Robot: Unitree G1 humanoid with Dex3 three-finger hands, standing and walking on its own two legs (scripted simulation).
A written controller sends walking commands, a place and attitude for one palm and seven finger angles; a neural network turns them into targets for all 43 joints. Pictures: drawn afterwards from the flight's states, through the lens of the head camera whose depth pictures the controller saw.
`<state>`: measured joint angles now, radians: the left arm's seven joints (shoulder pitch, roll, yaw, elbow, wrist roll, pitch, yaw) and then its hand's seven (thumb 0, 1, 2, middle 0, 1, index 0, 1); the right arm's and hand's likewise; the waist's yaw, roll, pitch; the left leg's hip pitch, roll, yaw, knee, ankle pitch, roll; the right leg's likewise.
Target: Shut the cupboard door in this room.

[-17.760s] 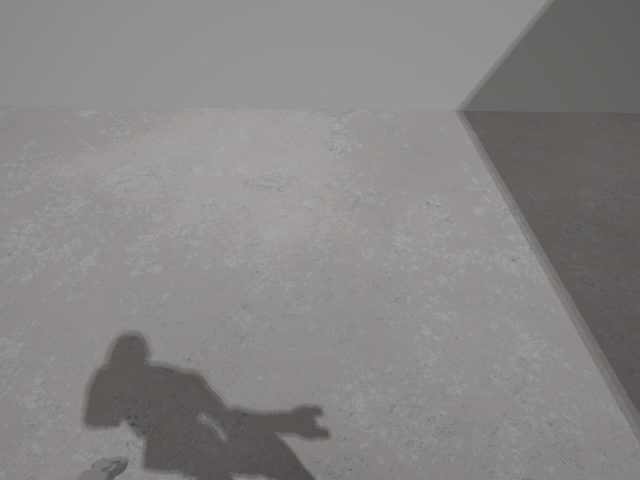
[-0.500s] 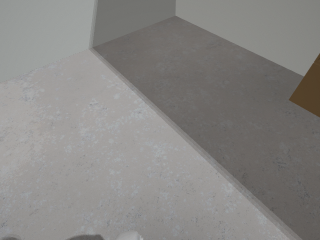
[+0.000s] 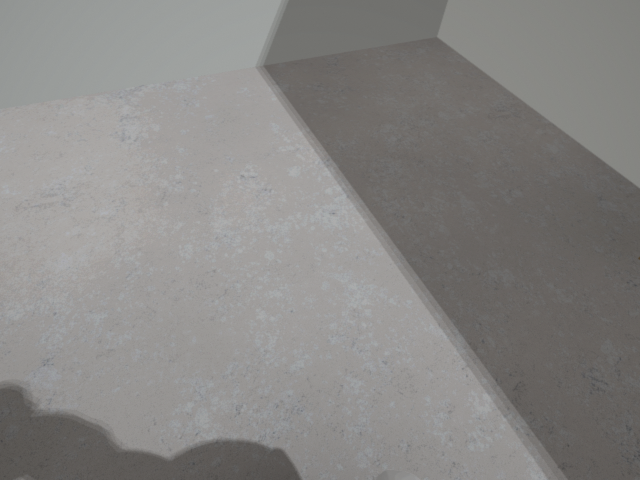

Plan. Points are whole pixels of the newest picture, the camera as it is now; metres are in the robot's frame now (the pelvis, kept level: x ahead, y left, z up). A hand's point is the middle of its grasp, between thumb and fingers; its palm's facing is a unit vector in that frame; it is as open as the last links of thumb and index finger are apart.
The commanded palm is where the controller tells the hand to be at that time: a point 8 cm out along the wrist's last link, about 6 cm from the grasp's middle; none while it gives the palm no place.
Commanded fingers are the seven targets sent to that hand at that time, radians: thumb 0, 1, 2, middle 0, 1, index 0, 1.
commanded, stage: turn or walk to find it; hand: left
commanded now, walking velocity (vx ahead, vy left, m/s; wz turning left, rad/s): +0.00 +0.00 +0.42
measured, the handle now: out of the picture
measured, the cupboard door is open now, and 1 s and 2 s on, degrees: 93 93 93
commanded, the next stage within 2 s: stand and wait in 1.16 s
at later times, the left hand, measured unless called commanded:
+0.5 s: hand out of the picture +0.01 +0.13 -0.15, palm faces +0.24 -0.93 -0.27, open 7.4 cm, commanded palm none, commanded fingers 0.00 0.90 0.90 -0.20 -0.30 -0.20 -0.30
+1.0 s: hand out of the picture -0.09 +0.20 -0.17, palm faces +0.47 -0.85 -0.24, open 7.4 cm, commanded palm none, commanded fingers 0.00 0.90 0.90 -0.20 -0.30 -0.20 -0.30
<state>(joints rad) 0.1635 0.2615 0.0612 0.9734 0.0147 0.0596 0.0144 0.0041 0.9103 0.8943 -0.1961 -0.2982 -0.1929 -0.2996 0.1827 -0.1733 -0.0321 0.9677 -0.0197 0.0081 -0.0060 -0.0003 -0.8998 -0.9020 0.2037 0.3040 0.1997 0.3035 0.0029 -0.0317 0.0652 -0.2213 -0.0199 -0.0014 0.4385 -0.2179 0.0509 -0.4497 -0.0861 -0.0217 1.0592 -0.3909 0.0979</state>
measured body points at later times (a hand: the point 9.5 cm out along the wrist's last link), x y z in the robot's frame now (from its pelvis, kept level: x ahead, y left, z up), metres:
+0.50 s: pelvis -0.02 -0.07 +0.00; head +0.01 -0.09 +0.44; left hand -0.01 +0.18 -0.13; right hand +0.05 -0.32 -0.17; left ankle -0.10 +0.09 -0.65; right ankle -0.01 -0.15 -0.74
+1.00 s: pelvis -0.05 -0.02 +0.00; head -0.04 +0.01 +0.45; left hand -0.11 +0.25 -0.15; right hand +0.14 -0.20 -0.13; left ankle -0.10 +0.07 -0.74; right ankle +0.00 -0.18 -0.66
